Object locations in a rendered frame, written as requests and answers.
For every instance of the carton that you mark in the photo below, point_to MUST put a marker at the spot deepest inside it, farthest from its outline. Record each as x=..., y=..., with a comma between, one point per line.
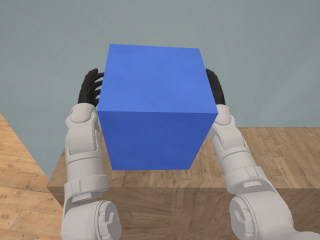
x=155, y=108

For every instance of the right robot hand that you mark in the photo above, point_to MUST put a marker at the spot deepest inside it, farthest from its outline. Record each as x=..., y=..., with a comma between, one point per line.
x=215, y=88

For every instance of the left robot upper arm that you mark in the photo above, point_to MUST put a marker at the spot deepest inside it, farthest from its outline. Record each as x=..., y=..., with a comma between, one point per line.
x=93, y=221

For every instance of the robot left forearm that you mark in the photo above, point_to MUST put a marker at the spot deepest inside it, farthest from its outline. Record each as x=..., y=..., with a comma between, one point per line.
x=86, y=177

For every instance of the left robot hand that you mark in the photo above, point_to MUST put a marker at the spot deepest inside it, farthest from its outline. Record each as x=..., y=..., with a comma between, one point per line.
x=88, y=93

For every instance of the right robot upper arm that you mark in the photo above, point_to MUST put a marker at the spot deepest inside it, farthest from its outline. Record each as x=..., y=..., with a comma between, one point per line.
x=264, y=216

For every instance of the robot right forearm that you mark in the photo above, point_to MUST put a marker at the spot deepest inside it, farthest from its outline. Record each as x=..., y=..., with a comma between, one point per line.
x=241, y=173

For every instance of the pedestal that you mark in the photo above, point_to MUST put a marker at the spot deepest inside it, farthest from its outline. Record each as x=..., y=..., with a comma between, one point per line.
x=194, y=204

